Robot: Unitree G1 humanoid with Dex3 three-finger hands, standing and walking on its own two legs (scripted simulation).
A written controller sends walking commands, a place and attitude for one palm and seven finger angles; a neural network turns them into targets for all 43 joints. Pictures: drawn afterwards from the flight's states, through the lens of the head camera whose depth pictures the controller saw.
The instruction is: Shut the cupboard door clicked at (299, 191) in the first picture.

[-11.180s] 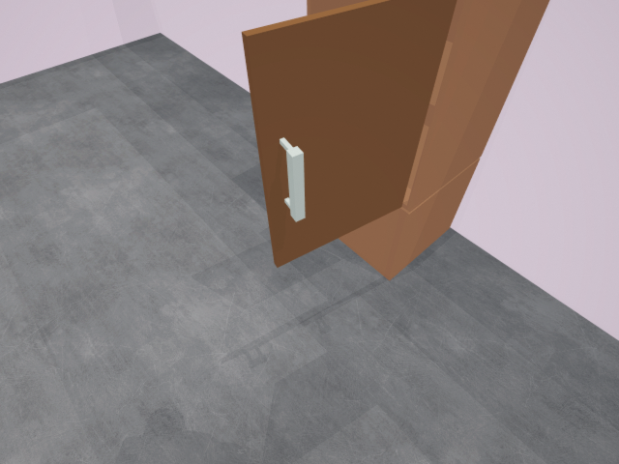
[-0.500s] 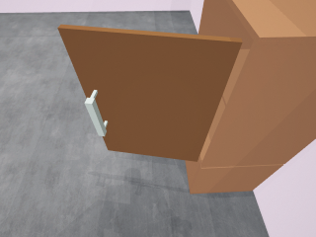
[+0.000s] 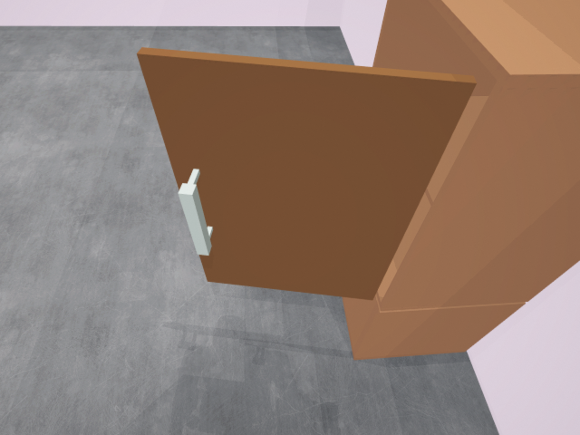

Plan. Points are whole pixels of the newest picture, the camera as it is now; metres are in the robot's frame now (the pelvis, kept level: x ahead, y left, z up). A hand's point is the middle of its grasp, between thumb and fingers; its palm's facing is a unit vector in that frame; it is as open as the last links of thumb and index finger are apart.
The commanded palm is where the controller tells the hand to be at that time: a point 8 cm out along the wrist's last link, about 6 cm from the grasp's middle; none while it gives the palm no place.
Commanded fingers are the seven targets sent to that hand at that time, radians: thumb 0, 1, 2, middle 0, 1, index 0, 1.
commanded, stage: come to a stop and stand still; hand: left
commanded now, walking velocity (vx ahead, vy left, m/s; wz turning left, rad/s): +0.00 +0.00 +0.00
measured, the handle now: (200, 214) +0.47 +0.21 -0.03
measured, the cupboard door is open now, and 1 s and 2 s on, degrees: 79 79 79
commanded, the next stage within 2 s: look again from close up in 1.12 s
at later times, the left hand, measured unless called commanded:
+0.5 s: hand out of the picture +0.01 +0.19 -0.17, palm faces +0.00 -0.98 -0.22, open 7.4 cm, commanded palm none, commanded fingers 0.00 0.90 0.90 -0.20 -0.30 -0.20 -0.30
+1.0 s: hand out of the picture -0.02 +0.17 -0.16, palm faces +0.01 -0.98 -0.20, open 7.4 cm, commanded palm none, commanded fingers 0.00 0.90 0.90 -0.20 -0.30 -0.20 -0.30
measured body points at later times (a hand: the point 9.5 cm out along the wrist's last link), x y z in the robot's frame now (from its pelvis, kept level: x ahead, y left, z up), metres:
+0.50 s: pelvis -0.01 +0.02 +0.00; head +0.01 +0.01 +0.45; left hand +0.01 +0.24 -0.15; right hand +0.00 -0.21 -0.16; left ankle -0.01 +0.11 -0.73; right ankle -0.04 -0.13 -0.73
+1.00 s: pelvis -0.02 +0.00 +0.01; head +0.00 -0.01 +0.46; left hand -0.02 +0.22 -0.15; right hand -0.02 -0.22 -0.16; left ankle -0.01 +0.11 -0.73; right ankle -0.04 -0.13 -0.73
